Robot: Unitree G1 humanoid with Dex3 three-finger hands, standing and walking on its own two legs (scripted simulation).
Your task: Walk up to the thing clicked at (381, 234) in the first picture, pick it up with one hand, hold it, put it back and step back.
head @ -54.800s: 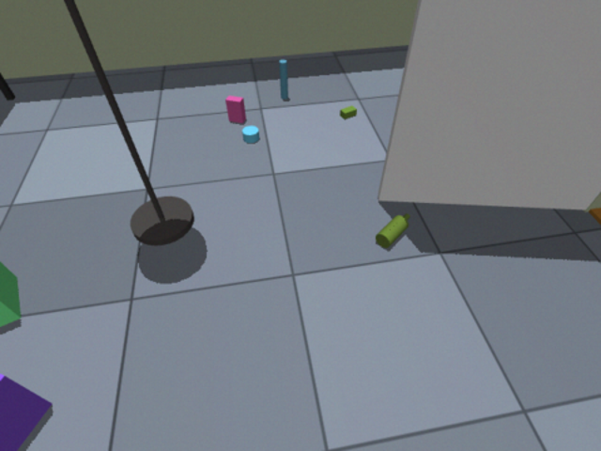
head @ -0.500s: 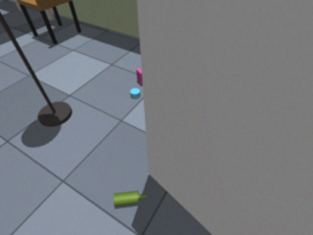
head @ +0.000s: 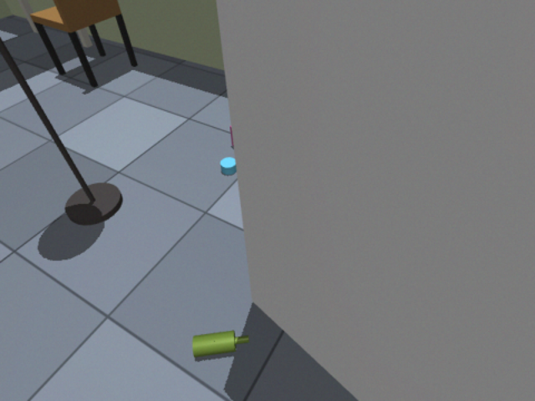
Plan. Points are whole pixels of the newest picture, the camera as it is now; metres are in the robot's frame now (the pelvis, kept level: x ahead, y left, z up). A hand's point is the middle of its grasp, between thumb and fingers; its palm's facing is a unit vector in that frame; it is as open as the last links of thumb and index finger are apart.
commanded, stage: stand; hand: left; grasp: from above
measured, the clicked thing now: (221, 342) +0.49 +0.21 -0.74
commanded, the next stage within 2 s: step back in 1.44 s
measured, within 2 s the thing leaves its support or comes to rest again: neither
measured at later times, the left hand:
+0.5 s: hand out of the picture +0.08 +0.23 -0.15, palm faces +0.01 -0.94 -0.34, open 7.4 cm
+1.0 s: hand out of the picture +0.08 +0.23 -0.15, palm faces -0.01 -0.94 -0.34, open 7.4 cm
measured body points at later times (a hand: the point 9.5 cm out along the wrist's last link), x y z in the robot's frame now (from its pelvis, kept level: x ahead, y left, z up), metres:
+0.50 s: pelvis +0.01 -0.01 +0.00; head +0.02 -0.02 +0.45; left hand +0.08 +0.28 -0.13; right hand +0.08 -0.30 -0.14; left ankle +0.02 +0.14 -0.74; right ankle +0.02 -0.14 -0.74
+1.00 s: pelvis +0.01 -0.02 +0.00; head +0.02 -0.02 +0.45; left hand +0.09 +0.28 -0.13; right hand +0.08 -0.31 -0.14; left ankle +0.02 +0.14 -0.74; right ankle +0.02 -0.14 -0.74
